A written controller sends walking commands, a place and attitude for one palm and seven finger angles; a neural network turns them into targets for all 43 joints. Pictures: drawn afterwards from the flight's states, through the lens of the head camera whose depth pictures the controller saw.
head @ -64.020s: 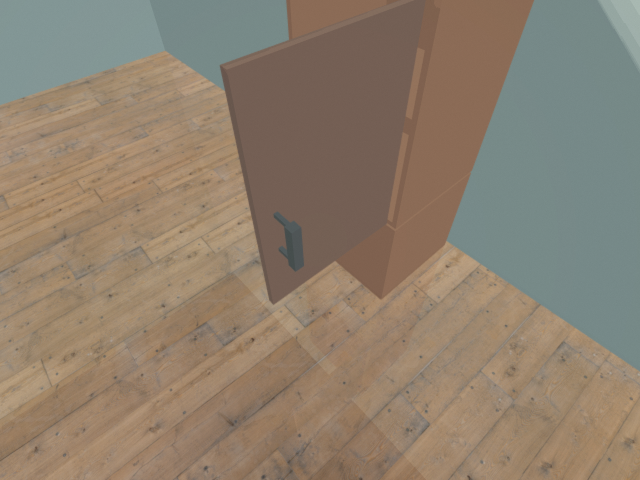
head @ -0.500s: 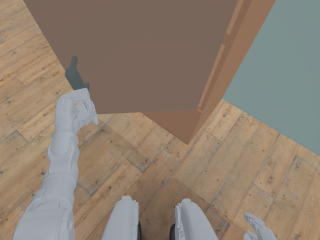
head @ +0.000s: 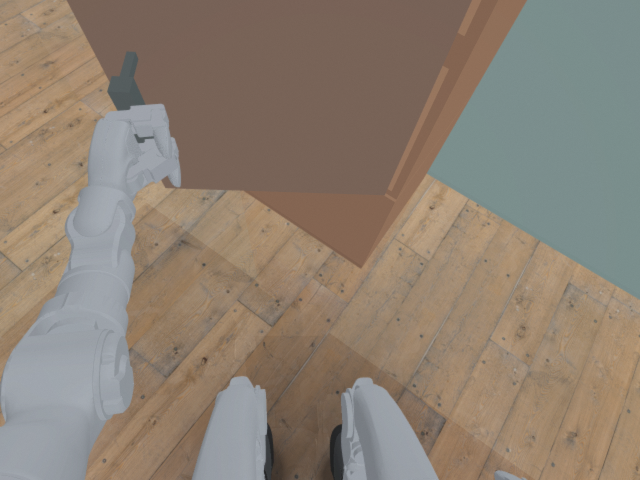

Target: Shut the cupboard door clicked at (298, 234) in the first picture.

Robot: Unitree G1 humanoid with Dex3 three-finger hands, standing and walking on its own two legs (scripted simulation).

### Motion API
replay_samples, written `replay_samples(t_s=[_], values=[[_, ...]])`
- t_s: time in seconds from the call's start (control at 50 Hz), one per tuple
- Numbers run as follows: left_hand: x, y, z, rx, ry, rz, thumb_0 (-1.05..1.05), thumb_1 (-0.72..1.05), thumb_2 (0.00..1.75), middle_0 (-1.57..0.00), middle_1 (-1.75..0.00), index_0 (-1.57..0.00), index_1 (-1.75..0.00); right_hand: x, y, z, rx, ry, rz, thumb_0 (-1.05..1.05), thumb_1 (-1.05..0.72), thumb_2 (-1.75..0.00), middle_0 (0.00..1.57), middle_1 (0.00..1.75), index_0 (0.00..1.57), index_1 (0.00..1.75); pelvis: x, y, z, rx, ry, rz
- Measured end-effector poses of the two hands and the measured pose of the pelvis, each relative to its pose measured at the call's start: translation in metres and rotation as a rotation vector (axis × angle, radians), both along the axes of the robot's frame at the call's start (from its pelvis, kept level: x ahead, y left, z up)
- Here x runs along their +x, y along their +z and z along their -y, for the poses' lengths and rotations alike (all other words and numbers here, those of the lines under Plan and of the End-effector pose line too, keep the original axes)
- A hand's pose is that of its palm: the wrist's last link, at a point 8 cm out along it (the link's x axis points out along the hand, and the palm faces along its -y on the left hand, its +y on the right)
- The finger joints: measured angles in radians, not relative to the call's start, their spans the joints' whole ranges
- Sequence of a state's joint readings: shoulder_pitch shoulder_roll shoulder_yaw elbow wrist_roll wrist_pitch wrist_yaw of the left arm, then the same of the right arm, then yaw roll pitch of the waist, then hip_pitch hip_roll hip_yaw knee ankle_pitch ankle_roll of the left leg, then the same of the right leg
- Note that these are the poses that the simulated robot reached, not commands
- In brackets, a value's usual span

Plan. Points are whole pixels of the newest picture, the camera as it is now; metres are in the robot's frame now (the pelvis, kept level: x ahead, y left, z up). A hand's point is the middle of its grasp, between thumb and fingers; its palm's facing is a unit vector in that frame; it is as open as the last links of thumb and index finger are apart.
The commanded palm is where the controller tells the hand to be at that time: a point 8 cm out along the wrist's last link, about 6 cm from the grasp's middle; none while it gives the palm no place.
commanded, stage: push the door shut along its arc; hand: left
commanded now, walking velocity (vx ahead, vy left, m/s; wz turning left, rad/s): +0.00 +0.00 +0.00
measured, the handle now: (142, 108) +0.57 +0.21 +0.04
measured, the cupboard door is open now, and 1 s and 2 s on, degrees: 35 25 20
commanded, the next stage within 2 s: pull the fist back off the door in 1.10 s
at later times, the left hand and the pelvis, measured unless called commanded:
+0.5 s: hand (211, 113) +0.56 +0.12 +0.04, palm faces -0.24 -0.97 -0.03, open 3.1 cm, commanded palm +0.57 +0.15 +0.04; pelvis +0.00 +0.01 -0.02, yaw -2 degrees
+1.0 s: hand (225, 90) +0.59 +0.10 +0.05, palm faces -0.32 -0.95 -0.05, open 3.0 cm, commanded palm +0.61 +0.11 +0.04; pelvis +0.00 -0.01 -0.03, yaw -3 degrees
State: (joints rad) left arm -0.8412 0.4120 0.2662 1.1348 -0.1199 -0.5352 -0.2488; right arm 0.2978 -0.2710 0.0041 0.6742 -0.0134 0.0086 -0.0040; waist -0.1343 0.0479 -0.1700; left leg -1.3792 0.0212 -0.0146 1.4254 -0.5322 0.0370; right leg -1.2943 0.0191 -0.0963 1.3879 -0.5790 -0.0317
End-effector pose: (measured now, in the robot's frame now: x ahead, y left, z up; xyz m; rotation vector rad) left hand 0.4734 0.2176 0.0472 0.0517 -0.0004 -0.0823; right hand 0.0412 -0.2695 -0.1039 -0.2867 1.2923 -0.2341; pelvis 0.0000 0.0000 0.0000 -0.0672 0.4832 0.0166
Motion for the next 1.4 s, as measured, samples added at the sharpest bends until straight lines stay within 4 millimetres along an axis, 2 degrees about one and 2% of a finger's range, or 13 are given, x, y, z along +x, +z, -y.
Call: replay_samples(t_s=[0.3, 0.54, 0.66, 0.82, 1.06, 1.22, 1.34, 1.4], values=[[0.050, -0.002, 0.014, -0.012, -0.079, -0.018, 0.02, 0.89, 0.90, -1.31, -1.50, -1.29, -1.50, -0.039, 0.001, -0.004, -0.037, -0.041, -0.078, 0.01, -0.90, -0.90, 0.20, 0.30, 0.20, 0.30, -0.004, -0.012, -0.007, -0.024, -0.007, -0.051], [0.088, -0.002, 0.044, -0.014, -0.165, -0.049, 0.02, 0.90, 0.90, -1.30, -1.50, -1.29, -1.50, -0.060, -0.002, -0.015, -0.008, -0.101, -0.132, 0.01, -0.90, -0.90, 0.20, 0.30, 0.20, 0.30, 0.002, -0.016, -0.006, -0.026, -0.029, -0.086], [0.109, 0.005, 0.057, -0.015, -0.182, -0.019, 0.02, 0.90, 0.90, -1.30, -1.50, -1.29, -1.50, -0.067, -0.004, -0.017, 0.003, -0.131, -0.151, 0.01, -0.90, -0.90, 0.20, 0.30, 0.20, 0.30, 0.007, -0.019, -0.003, -0.023, -0.041, -0.108], [0.115, 0.005, 0.054, 0.003, -0.203, -0.053, -0.03, 0.86, 0.91, -1.30, -1.50, -1.29, -1.50, -0.070, -0.009, -0.015, 0.023, -0.138, -0.183, 0.01, -0.90, -0.90, 0.20, 0.30, 0.20, 0.30, 0.009, -0.022, 0.003, -0.013, -0.047, -0.112], [0.119, 0.009, 0.057, 0.004, -0.255, -0.065, 0.01, 0.89, 0.96, -1.30, -1.50, -1.29, -1.50, -0.065, -0.007, 0.005, -0.055, -0.105, -0.149, 0.01, -0.90, -0.90, 0.20, 0.30, 0.20, 0.30, 0.001, -0.029, 0.009, -0.028, -0.033, -0.120], [0.124, 0.010, 0.062, -0.003, -0.272, -0.058, 0.05, 0.93, 0.99, -1.30, -1.50, -1.29, -1.50, -0.076, -0.007, 0.007, -0.100, -0.104, -0.133, 0.01, -0.90, -0.90, 0.20, 0.30, 0.20, 0.30, -0.007, -0.039, 0.007, -0.042, -0.035, -0.126], [0.127, -0.003, 0.067, -0.191, 0.051, -0.056, 0.02, 0.82, 0.94, -1.30, -1.50, -1.30, -1.50, -0.091, -0.011, -0.012, -0.047, -0.067, -0.170, 0.01, -0.90, -0.90, 0.20, 0.30, 0.20, 0.30, -0.013, -0.043, 0.003, -0.047, -0.042, -0.140], [0.126, -0.005, 0.073, -0.130, 0.193, -0.022, 0.00, 0.80, 0.92, -1.30, -1.50, -1.29, -1.50, -0.101, -0.014, -0.026, 0.011, -0.068, -0.196, 0.01, -0.90, -0.90, 0.20, 0.30, 0.20, 0.30, -0.014, -0.043, 0.002, -0.045, -0.044, -0.152]])
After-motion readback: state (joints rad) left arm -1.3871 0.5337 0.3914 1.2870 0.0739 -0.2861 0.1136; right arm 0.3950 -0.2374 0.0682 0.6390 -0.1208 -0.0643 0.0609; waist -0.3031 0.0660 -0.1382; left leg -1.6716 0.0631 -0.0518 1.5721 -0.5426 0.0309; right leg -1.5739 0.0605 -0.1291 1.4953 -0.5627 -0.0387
